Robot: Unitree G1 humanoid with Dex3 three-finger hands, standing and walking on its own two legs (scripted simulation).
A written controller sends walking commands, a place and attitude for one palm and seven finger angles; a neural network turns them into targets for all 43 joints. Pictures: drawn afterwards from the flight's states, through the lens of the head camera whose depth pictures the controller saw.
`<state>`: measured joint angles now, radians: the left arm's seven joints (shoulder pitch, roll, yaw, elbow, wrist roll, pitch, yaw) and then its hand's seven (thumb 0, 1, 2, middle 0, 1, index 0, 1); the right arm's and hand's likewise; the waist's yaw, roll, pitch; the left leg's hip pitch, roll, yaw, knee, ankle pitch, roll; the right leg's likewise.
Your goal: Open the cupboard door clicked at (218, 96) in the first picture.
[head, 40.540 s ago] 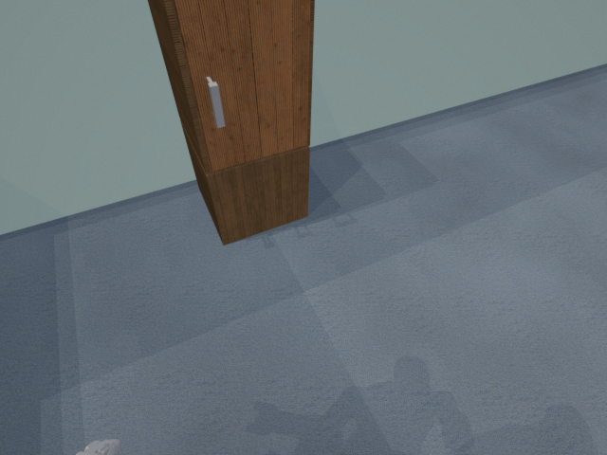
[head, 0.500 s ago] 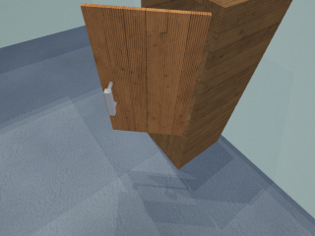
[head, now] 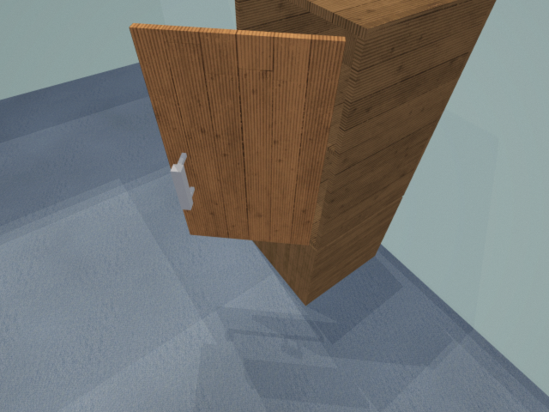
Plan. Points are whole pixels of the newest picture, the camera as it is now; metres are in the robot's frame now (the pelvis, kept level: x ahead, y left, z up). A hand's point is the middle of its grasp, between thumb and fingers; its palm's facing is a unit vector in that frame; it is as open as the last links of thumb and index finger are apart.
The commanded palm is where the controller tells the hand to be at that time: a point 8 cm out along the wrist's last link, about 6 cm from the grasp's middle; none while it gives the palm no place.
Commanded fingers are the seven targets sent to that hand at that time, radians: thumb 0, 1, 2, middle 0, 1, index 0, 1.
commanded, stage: come to a stop and stand still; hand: left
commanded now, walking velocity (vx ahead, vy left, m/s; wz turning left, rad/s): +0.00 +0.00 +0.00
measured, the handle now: (185, 181) +0.61 +0.24 -0.09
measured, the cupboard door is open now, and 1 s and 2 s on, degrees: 49 49 49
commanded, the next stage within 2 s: look again from close up in 0.72 s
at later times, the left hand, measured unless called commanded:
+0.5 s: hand out of the picture +0.02 +0.17 -0.18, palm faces +0.03 -0.98 -0.18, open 7.4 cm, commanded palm none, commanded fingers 0.00 0.90 0.90 -0.20 -0.30 -0.20 -0.30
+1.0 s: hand out of the picture +0.03 +0.20 -0.18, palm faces -0.02 -0.98 -0.22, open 7.4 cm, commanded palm none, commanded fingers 0.00 0.90 0.90 -0.20 -0.30 -0.20 -0.30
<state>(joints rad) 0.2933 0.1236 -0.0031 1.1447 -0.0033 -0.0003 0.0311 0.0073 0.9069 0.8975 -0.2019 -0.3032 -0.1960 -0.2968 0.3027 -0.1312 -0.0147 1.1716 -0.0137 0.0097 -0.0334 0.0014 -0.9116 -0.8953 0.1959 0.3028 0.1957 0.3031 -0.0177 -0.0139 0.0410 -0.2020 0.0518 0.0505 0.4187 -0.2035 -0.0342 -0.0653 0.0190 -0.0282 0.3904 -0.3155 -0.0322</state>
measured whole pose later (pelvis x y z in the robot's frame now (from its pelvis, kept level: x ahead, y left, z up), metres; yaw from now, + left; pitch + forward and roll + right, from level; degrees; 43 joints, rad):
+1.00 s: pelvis +0.02 +0.02 -0.01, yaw -1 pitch +0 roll +0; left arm 0.29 0.15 0.00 1.06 0.01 -0.03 0.05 0.01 0.91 0.90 -0.20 -0.30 -0.20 -0.30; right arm 0.25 -0.17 -0.01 1.03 -0.01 -0.02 -0.03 0.00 -0.92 -0.90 0.20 0.30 0.20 0.30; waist -0.02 0.01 0.05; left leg -0.27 0.04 0.07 0.59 -0.32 0.00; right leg -0.12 0.00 0.00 0.52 -0.40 0.00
